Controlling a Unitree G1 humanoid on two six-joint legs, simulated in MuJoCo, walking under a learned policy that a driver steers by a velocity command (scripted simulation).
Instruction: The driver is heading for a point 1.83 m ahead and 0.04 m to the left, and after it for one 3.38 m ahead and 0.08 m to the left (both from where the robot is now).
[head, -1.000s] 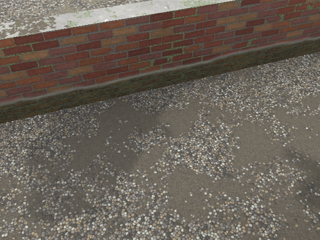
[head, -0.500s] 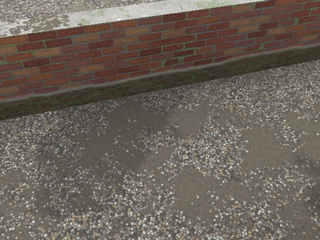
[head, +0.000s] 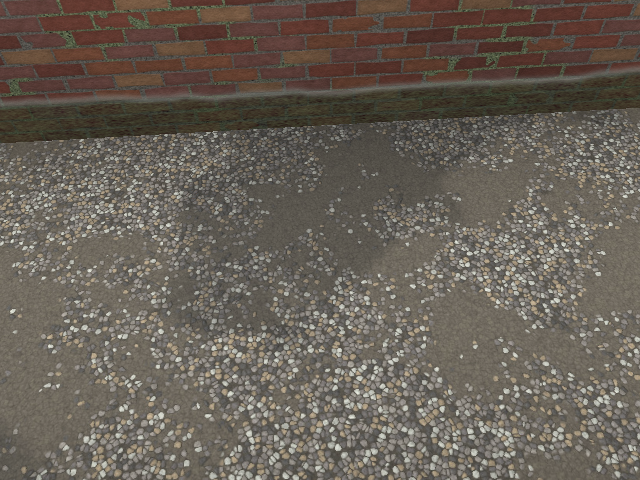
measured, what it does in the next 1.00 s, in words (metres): steps on the spot, turning left: left foot, then right foot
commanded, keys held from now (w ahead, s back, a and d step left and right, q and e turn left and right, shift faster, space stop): q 0.28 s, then no key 0.48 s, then w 0.24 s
